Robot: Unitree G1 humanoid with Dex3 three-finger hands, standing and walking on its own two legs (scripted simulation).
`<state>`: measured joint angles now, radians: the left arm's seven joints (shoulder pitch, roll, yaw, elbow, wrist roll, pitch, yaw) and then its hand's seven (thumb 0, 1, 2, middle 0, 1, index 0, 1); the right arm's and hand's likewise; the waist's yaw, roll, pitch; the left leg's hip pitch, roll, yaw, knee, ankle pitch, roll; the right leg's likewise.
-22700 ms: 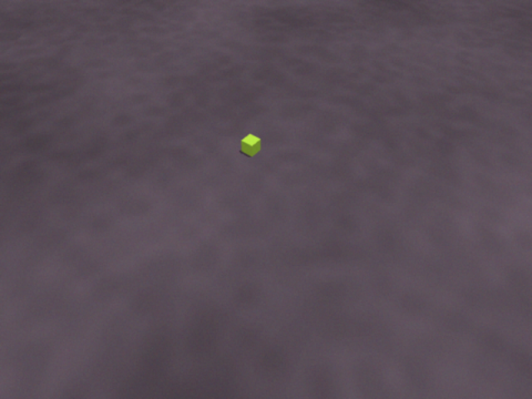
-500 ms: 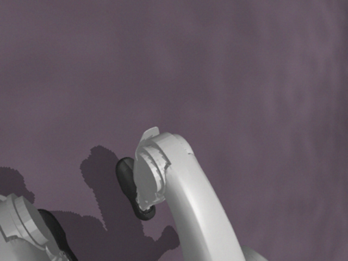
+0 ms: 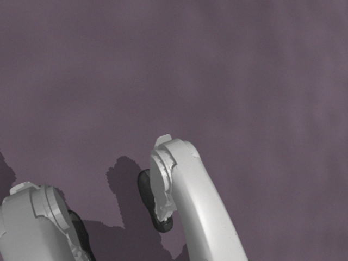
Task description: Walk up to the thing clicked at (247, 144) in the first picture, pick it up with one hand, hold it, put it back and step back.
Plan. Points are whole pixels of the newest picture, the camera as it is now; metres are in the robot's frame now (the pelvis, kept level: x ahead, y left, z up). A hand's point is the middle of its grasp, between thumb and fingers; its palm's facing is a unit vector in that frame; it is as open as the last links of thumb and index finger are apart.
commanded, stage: lift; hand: left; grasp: from above
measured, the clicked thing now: out of the picture +0.51 +0.33 -0.20
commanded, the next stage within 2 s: hold in 1.62 s
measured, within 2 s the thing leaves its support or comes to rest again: neither
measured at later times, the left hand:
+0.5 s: hand out of the picture +0.46 +0.33 -0.04, palm faces -0.05 -0.43 -0.90, open 10.8 cm
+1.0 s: hand out of the picture +0.38 +0.28 +0.16, palm faces -0.15 -0.41 -0.90, open 10.9 cm
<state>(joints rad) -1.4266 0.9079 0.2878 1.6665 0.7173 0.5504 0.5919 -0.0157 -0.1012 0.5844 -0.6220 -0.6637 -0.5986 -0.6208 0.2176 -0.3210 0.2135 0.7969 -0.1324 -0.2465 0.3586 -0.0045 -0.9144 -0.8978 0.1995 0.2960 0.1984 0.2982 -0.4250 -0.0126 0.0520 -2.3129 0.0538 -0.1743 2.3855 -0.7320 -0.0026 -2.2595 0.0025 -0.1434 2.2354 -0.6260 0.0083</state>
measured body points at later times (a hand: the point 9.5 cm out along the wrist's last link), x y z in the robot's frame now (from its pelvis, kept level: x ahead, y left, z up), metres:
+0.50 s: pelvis +0.00 -0.01 +0.04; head +0.21 +0.04 +0.44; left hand +0.46 +0.35 +0.01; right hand +0.03 -0.26 -0.08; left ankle +0.06 +0.13 -0.31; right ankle +0.11 -0.11 -0.31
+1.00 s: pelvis +0.02 -0.02 +0.23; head +0.13 +0.01 +0.67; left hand +0.39 +0.29 +0.21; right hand +0.13 -0.28 +0.11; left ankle +0.06 +0.13 -0.31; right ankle +0.11 -0.11 -0.31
